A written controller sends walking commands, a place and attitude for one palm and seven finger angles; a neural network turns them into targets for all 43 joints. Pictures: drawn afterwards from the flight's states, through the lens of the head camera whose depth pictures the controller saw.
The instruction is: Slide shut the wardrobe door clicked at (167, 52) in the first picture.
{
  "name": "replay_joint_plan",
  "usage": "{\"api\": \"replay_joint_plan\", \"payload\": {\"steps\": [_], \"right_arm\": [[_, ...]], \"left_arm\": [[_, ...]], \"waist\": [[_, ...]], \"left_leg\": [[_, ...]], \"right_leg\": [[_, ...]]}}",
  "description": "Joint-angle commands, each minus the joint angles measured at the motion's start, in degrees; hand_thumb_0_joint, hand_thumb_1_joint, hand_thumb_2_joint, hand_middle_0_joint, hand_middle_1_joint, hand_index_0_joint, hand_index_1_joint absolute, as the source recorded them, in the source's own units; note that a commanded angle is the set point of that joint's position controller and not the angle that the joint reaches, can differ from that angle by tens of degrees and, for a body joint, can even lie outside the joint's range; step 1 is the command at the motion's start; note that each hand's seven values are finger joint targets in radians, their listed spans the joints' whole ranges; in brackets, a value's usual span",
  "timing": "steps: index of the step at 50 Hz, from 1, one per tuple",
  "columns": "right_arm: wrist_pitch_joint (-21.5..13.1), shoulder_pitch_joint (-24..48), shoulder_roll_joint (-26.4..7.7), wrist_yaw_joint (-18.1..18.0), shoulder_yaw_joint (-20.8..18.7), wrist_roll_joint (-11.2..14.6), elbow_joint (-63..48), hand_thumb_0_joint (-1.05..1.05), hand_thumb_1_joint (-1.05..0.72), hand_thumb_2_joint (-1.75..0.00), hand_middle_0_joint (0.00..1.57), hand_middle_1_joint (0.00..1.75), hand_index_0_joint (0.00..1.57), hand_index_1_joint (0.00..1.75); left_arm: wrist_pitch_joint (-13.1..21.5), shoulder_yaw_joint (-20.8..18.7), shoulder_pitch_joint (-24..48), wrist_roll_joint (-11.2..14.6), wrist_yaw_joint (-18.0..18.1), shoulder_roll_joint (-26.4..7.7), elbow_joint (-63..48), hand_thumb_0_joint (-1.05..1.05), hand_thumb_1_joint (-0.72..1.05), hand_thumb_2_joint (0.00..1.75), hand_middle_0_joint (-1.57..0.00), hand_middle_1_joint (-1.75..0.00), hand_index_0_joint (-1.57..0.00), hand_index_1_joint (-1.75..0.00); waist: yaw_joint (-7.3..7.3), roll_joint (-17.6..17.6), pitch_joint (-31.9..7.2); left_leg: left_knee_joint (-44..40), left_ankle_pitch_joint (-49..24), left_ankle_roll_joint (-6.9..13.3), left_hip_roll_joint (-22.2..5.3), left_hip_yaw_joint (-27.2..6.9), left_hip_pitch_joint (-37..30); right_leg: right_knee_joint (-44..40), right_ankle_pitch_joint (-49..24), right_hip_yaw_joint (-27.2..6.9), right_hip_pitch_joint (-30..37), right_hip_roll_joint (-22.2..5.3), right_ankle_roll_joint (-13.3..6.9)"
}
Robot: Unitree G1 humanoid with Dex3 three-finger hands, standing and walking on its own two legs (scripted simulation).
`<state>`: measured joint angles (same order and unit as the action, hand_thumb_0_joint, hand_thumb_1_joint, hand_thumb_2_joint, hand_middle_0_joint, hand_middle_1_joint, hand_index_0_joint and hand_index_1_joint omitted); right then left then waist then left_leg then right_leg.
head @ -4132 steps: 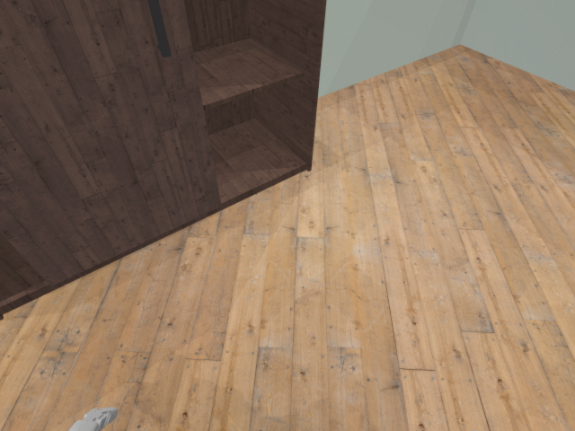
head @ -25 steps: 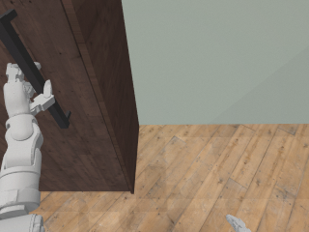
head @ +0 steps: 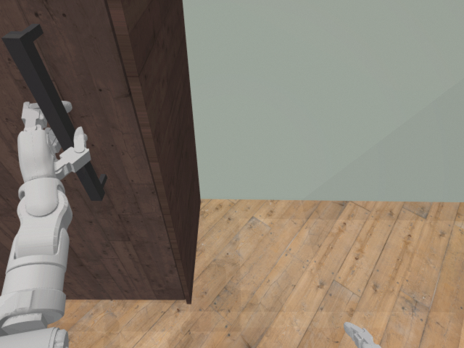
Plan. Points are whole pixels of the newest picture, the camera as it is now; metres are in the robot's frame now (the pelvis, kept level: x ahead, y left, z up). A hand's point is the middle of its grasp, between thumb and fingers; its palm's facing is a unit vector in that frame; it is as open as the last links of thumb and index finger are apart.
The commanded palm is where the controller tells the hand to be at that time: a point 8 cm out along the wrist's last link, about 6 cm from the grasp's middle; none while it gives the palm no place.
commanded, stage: stop walking and hold the door there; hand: left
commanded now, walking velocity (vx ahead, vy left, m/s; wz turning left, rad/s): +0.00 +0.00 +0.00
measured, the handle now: (71, 128) +0.40 +0.32 +0.17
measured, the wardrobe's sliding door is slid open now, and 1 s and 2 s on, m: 0.00 0.00 0.00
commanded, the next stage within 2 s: loosen the grip on the handle in 0.52 s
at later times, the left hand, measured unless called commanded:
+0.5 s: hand (83, 149) +0.36 +0.28 +0.16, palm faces +0.57 -0.78 -0.24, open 7.1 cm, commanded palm +0.32 +0.31 +0.15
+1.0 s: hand (81, 152) +0.37 +0.29 +0.15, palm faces +0.60 -0.78 -0.18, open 12.4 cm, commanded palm +0.32 +0.32 +0.15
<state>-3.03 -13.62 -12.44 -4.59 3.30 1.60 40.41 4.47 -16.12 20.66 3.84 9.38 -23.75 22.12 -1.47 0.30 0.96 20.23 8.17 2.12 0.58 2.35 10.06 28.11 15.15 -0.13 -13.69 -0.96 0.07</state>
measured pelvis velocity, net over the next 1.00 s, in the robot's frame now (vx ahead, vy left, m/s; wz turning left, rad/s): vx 0.01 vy -0.02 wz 0.03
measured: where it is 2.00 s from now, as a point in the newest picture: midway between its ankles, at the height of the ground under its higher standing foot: outside the picture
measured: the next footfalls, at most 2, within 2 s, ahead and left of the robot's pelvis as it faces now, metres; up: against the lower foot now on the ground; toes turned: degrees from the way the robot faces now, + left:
right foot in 0.04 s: +0.07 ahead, -0.14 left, +0.00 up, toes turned +0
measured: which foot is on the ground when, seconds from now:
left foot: down 0.00-1.00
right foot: up 0.00-0.02, down 0.04-1.00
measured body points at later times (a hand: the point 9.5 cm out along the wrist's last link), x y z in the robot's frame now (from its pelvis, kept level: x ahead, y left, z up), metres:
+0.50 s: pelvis +0.03 -0.04 -0.01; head +0.03 -0.06 +0.44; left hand +0.33 +0.32 +0.18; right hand +0.18 -0.31 -0.11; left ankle +0.03 +0.09 -0.75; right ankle +0.03 -0.14 -0.75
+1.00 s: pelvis +0.01 -0.02 -0.02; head +0.02 -0.01 +0.43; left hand +0.33 +0.33 +0.16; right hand +0.16 -0.26 -0.11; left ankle +0.03 +0.09 -0.75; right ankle +0.03 -0.14 -0.75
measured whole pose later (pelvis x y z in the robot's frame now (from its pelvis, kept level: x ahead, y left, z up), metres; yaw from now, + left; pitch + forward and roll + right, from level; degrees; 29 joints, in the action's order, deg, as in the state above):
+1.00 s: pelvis +0.01 -0.02 -0.02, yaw +2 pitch +2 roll +0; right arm -8.3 -13.3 -13.2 -5.4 1.2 -0.4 40.0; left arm 8.1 -22.5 23.3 -2.2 11.5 -22.9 24.2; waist -0.7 -1.3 -0.8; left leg 32.3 14.3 0.6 0.0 1.1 19.7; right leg 32.6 15.1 1.7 -19.3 -1.0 -0.1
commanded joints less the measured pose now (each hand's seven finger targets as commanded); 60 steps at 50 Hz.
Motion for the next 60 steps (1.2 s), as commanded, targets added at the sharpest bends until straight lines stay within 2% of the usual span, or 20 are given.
{"api": "replay_joint_plan", "payload": {"steps": [1,4,5,7,16,30,31,32,33,34,35,36,37,39,41,44,50,51,56,60], "right_arm": [[-2.59,6.38,-9.1,-1.07,-3.37,-0.19,-7.2,0.0,-0.9,-0.9,0.2,0.3,0.2,0.3],[-2.15,6.99,-8.93,-1.11,-3.67,-0.49,-6.88,0.0,-0.9,-0.9,0.2,0.3,0.2,0.3],[-1.91,6.01,-9.32,-1.16,-4.27,0.27,-7.0,0.0,-0.9,-0.9,0.2,0.3,0.2,0.3],[-1.79,6.37,-8.98,-1.24,-4.34,0.52,-7.34,0.0,-0.9,-0.9,0.2,0.3,0.2,0.3],[-0.21,5.8,-9.81,-1.96,-4.98,1.11,-7.62,0.0,-0.9,-0.9,0.2,0.3,0.2,0.3],[0.59,5.9,-10.3,-2.17,-4.89,1.12,-8.33,0.0,-0.9,-0.9,0.2,0.3,0.2,0.3],[-1.47,-1.44,-12.12,-0.37,-8.74,-0.33,-8.87,0.0,-0.9,-0.9,0.2,0.3,0.2,0.3],[-4.97,6.66,-9.59,0.05,-7.1,-4.2,-10.09,0.0,-0.9,-0.9,0.2,0.3,0.2,0.3],[-6.26,5.43,-11.46,-0.27,-7.91,-0.53,-9.77,0.0,-0.9,-0.9,0.2,0.3,0.2,0.3],[-5.89,3.88,-9.82,-0.5,-7.19,0.14,-8.05,0.0,-0.9,-0.9,0.2,0.3,0.2,0.3],[-5.95,5.2,-10.82,-0.67,-6.92,0.01,-8.64,0.0,-0.9,-0.9,0.2,0.3,0.2,0.3],[-6.14,6.01,-10.27,-0.78,-6.64,-0.23,-8.5,0.0,-0.9,-0.9,0.2,0.3,0.2,0.3],[-6.38,6.12,-9.51,-0.5,-6.02,-0.53,-8.91,0.0,-0.9,-0.9,0.2,0.3,0.2,0.3],[-6.96,6.69,-9.49,-0.2,-5.4,-0.86,-10.8,0.0,-0.9,-0.9,0.2,0.3,0.2,0.3],[-7.55,6.4,-9.58,-0.7,-5.36,-1.2,-11.03,0.0,-0.9,-0.9,0.2,0.3,0.2,0.3],[-8.11,6.02,-9.87,-1.77,-5.44,-1.73,-9.25,0.0,-0.9,-0.9,0.2,0.3,0.2,0.3],[-9.11,6.18,-9.07,-2.04,-4.81,-1.8,-8.78,0.0,-0.9,-0.9,0.2,0.3,0.2,0.3],[-8.32,3.62,-9.67,-2.41,-4.82,-1.85,-6.85,0.0,-0.9,-0.9,0.2,0.3,0.2,0.3],[-7.33,3.98,-9.33,-2.21,-5.07,-1.46,-9.65,0.0,-0.9,-0.9,0.2,0.3,0.2,0.3],[-6.64,3.21,-9.44,-1.71,-5.52,-1.37,-9.35,0.0,-0.9,-0.9,0.2,0.3,0.2,0.3]], "left_arm": [[5.32,1.29,17.29,-2.57,-2.43,-10.81,-12.06,0.0,0.9,0.9,-0.45,-1.4,-0.45,-1.4],[6.19,-2.9,14.76,-2.6,-2.21,-14.83,-12.17,0.0,0.9,0.9,-0.45,-1.4,-0.45,-1.4],[6.34,-5.15,13.78,-2.31,-1.88,-16.08,-11.67,0.0,0.9,0.9,-0.45,-1.4,-0.45,-1.4],[6.47,-2.6,13.04,-1.64,-2.16,-12.51,-11.22,0.0,0.9,0.9,-0.45,-1.4,-0.45,-1.4],[6.01,-7.21,8.22,-1.56,-1.66,-16.87,-10.39,0.0,0.9,0.9,-0.45,-1.4,-0.45,-1.4],[5.8,-7.15,5.4,-1.39,-1.43,-16.74,-9.23,0.0,0.9,0.9,-0.45,-1.4,-0.45,-1.4],[7.71,-39.9,55.48,-10.72,-2.52,-62.44,-15.83,0.0,0.9,0.9,-0.45,-1.4,-0.45,-1.4],[-0.12,-12.02,33.71,-8.25,-7.01,-20.22,10.53,0.0,0.78,0.84,-0.45,-1.4,-0.45,-1.4],[0.26,-14.36,30.09,-2.04,-7.28,-19.11,0.71,0.0,0.66,0.78,-0.45,-1.4,-0.45,-1.4],[0.63,-12.8,20.42,-1.63,-7.93,-12.3,1.69,0.0,0.54,0.73,-0.45,-1.4,-0.45,-1.4],[2.61,-14.91,21.32,0.29,-8.0,-14.92,-3.23,0.0,0.42,0.67,-0.45,-1.4,-0.45,-1.4],[3.01,-16.16,21.26,-0.57,-6.47,-18.46,-3.67,0.0,0.3,0.61,-0.45,-1.4,-0.45,-1.4],[3.12,-12.8,20.89,-2.33,-5.07,-16.63,-4.9,0.0,0.17,0.55,-0.45,-1.4,-0.45,-1.4],[3.14,-7.42,24.8,-6.14,-2.11,-15.02,-10.23,0.0,-0.07,0.43,-0.45,-1.4,-0.45,-1.4],[4.48,-6.6,27.17,-8.17,0.73,-15.81,-13.77,0.0,-0.31,0.32,-0.45,-1.4,-0.45,-1.4],[8.09,-9.78,29.31,-6.17,3.07,-17.82,-13.66,0.0,-0.55,0.2,-0.41,-1.35,-0.41,-1.35],[8.26,-6.64,26.01,-7.12,2.79,-15.49,-15.3,0.0,-0.55,0.2,-0.33,-1.25,-0.33,-1.25],[5.88,-9.64,16.67,-7.84,2.65,-17.04,-0.77,0.0,-0.55,0.2,-0.32,-1.23,-0.32,-1.23],[3.28,-8.08,16.27,-3.52,0.63,-13.25,-15.45,0.0,-0.55,0.2,-0.25,-1.15,-0.25,-1.15],[1.64,-9.32,10.65,-1.21,0.43,-11.07,-18.2,0.0,-0.55,0.2,-0.25,-1.15,-0.25,-1.15]], "waist": [[2.39,5.94,-10.96],[2.32,6.76,-11.79],[1.82,1.96,-12.64],[2.02,-1.19,-13.43],[2.11,1.45,-16.15],[2.11,2.35,-12.22],[-0.35,-15.76,-0.07],[3.13,-12.49,-16.2],[0.05,-7.63,-19.73],[-0.01,-0.85,-16.92],[-2.03,9.99,-18.56],[-2.47,13.28,-17.31],[-2.13,13.42,-16.1],[-0.15,8.79,-15.42],[0.89,4.43,-15.34],[1.71,-2.06,-16.08],[0.21,8.77,-15.46],[0.48,4.45,-8.32],[-0.56,5.36,-18.08],[-1.15,0.38,-18.21]], "left_leg": [[-2.2,1.49,-0.1,-8.7,-4.97,0.43],[-0.21,-2.76,-1.58,-7.29,-4.25,0.64],[1.51,-2.09,-0.99,-7.04,-4.1,0.6],[3.35,-2.1,-0.51,-6.27,-3.52,-1.56],[5.72,-13.91,-0.34,-6.2,-2.47,-3.52],[3.08,-10.25,-0.04,-6.17,-3.04,-2.85],[9.27,-5.11,1.81,-6.14,1.03,6.72],[5.72,-16.88,1.72,0.69,2.72,4.11],[5.53,-17.22,-0.43,-0.2,2.6,0.84],[4.94,-16.79,-1.3,-0.91,1.47,-0.8],[4.78,-11.12,-1.8,-0.11,0.87,-3.9],[4.92,-5.5,-1.73,0.34,1.15,-1.98],[4.85,-1.43,-1.39,0.81,1.29,0.13],[3.97,5.58,-0.69,-0.02,-0.26,2.39],[2.65,13.02,-0.28,-0.84,-2.48,2.96],[4.1,16.75,0.18,-1.07,-2.78,3.88],[4.18,12.8,-0.5,-1.25,-3.93,3.19],[4.58,12.15,-0.58,-1.37,-3.81,7.54],[8.31,-6.98,-0.74,-1.13,-2.25,1.52],[9.49,-12.22,-1.21,-1.45,-2.48,1.12]], "right_leg": [[-7.56,-6.43,-1.55,6.02,-1.87,-0.78],[-6.52,-12.0,-2.27,5.0,-3.94,-1.12],[-7.11,-11.33,-2.93,4.89,-3.27,-1.08],[-8.77,-11.58,-4.91,3.18,-4.14,-1.55],[-6.1,-25.05,-3.42,6.0,-4.53,-1.05],[-8.69,-15.64,-2.13,3.31,-3.19,-0.33],[-14.22,-14.63,-5.79,-3.69,-3.37,3.52],[-0.5,-34.92,-0.09,8.93,-1.05,-2.07],[0.62,-32.31,2.62,8.55,-0.91,-2.5],[-0.54,-23.14,4.57,2.81,0.62,-1.43],[-2.35,-14.72,3.39,1.12,0.66,-1.66],[-3.08,-9.21,2.48,0.78,0.27,-1.95],[-3.44,-5.56,2.22,0.12,-0.15,-1.9],[-3.33,0.53,2.33,-2.31,-0.35,-1.6],[-2.9,5.64,2.18,-4.62,-0.06,-1.43],[-3.58,10.09,1.09,-5.25,0.36,-0.59],[-0.37,2.54,1.82,-4.07,0.21,-1.94],[-0.76,2.64,2.33,-5.94,0.26,-1.96],[1.42,-10.42,2.96,-1.24,0.52,-1.91],[2.28,-14.17,3.62,-0.93,0.96,-1.48]]}}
